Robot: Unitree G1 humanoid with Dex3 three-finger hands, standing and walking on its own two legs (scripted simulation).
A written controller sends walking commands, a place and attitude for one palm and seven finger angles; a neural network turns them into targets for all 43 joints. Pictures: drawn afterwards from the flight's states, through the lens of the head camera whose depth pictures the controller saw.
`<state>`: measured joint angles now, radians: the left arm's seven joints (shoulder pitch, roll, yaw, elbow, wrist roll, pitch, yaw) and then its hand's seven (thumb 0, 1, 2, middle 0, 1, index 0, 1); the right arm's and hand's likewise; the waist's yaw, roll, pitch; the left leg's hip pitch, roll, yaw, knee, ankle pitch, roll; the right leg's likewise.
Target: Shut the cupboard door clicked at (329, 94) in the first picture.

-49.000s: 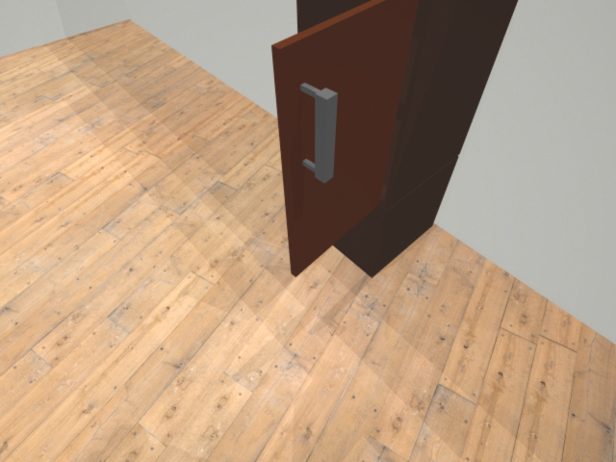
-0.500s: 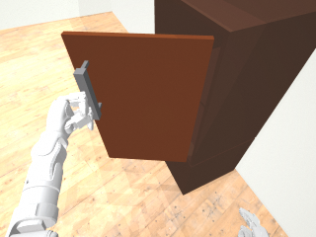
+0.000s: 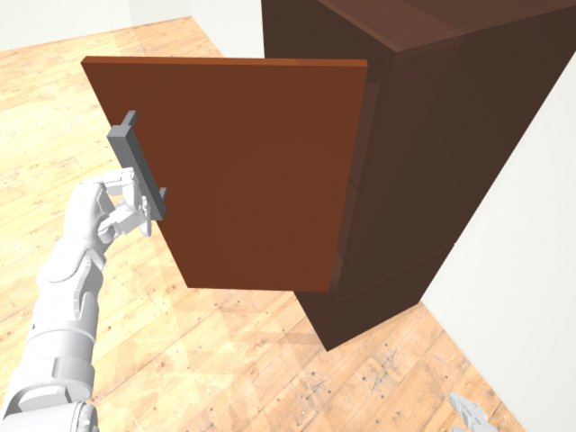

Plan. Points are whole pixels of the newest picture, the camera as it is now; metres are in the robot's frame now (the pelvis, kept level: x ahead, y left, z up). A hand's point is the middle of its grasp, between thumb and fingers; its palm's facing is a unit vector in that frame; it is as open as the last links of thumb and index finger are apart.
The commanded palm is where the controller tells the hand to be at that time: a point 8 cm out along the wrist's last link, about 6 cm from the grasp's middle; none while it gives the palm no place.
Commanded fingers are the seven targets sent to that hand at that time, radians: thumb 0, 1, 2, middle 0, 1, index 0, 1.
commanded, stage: push the door shut along its arc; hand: left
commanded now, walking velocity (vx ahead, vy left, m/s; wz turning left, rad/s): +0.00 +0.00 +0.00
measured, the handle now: (145, 168) +0.47 +0.24 +0.11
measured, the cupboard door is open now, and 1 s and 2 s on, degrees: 61 45 35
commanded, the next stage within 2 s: pull the fist back off the door in 1.94 s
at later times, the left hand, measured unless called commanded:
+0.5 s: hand (146, 189) +0.41 +0.22 +0.12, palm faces -0.07 -1.00 -0.02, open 3.3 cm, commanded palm +0.41 +0.26 +0.12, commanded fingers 0.00 0.90 0.90 -1.30 -1.50 -1.30 -1.50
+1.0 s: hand (161, 162) +0.47 +0.21 +0.12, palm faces -0.19 -0.98 -0.02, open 3.7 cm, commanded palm +0.48 +0.24 +0.12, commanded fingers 0.00 0.90 0.90 -1.30 -1.50 -1.30 -1.50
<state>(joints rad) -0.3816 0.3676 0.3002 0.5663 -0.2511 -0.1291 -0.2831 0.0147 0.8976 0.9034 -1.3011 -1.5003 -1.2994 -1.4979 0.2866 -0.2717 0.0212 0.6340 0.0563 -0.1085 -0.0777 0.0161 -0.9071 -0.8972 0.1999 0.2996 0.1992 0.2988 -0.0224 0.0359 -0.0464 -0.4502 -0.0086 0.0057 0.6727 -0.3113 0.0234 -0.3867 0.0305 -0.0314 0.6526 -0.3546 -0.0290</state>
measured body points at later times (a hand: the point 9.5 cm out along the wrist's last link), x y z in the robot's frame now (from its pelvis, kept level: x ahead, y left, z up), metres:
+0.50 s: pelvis -0.01 +0.00 -0.01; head +0.04 +0.00 +0.44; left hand +0.41 +0.27 +0.12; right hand +0.09 -0.27 -0.12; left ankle +0.02 +0.10 -0.72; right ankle -0.01 -0.10 -0.72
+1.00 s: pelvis -0.01 +0.02 -0.02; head +0.07 +0.03 +0.43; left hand +0.47 +0.27 +0.12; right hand +0.03 -0.26 -0.13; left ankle +0.02 +0.10 -0.72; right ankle -0.01 -0.10 -0.72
